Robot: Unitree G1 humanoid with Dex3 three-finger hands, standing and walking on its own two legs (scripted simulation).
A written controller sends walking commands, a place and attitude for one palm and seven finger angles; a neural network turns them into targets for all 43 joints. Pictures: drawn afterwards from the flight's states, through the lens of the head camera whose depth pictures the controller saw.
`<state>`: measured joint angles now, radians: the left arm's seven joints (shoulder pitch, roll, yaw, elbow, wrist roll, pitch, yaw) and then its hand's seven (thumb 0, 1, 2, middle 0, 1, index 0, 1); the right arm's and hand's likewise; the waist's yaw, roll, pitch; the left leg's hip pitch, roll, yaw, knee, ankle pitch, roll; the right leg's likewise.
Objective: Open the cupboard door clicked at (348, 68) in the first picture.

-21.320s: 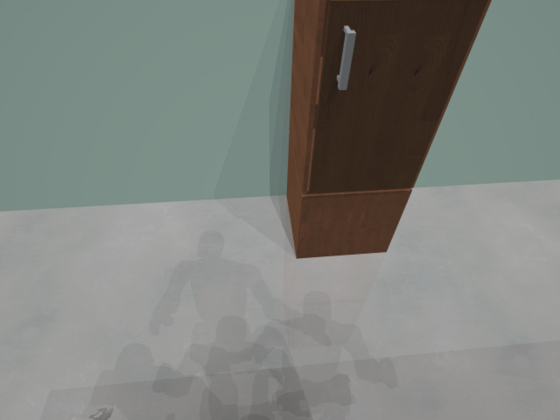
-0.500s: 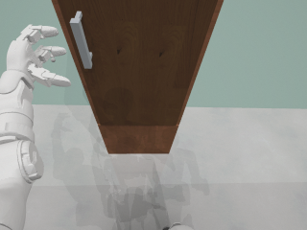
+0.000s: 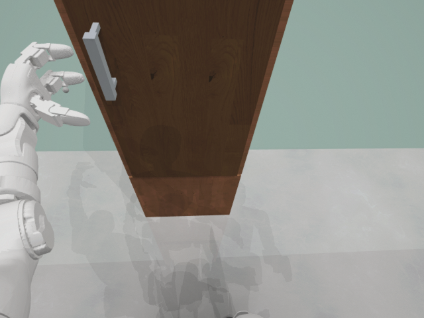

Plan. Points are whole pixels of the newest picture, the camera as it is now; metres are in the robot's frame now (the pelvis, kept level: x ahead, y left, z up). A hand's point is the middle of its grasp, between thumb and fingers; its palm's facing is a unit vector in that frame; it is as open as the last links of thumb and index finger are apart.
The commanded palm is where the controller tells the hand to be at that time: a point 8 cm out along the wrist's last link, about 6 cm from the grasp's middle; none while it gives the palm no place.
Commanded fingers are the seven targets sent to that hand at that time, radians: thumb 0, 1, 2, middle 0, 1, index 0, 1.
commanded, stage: slide the fingers in behind the handle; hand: left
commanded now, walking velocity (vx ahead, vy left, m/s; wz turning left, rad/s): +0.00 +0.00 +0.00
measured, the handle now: (103, 63) +0.56 +0.18 +0.15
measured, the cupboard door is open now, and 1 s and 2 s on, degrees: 0 0 0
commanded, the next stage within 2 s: move the hooked fingers beside the handle in 1.40 s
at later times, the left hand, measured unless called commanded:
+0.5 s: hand (88, 90) +0.48 +0.19 +0.15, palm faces +0.01 -1.00 -0.01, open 14.0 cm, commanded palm +0.46 +0.24 +0.14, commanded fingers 0.00 -0.50 0.30 -0.30 -1.20 -0.30 -1.20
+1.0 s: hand (91, 92) +0.48 +0.19 +0.15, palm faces +0.04 -1.00 -0.01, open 14.3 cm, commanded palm +0.46 +0.20 +0.14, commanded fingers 0.00 -0.50 0.30 -0.30 -1.20 -0.30 -1.20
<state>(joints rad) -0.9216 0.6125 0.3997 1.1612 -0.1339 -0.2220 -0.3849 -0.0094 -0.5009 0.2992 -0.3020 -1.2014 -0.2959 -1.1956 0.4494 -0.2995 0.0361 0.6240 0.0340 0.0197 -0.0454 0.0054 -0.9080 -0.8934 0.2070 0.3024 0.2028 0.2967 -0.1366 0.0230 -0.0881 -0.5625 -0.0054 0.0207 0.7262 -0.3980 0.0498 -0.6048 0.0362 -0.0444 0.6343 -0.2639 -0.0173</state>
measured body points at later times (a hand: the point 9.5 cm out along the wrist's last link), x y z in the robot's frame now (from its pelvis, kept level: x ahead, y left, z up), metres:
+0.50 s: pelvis +0.00 -0.01 +0.00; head +0.06 +0.00 +0.44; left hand +0.48 +0.25 +0.15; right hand +0.03 -0.27 -0.11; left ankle -0.03 +0.08 -0.72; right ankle +0.02 -0.11 -0.72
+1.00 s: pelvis +0.00 +0.00 +0.00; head +0.06 +0.00 +0.44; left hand +0.47 +0.24 +0.15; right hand +0.03 -0.27 -0.12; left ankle -0.03 +0.08 -0.72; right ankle +0.02 -0.11 -0.72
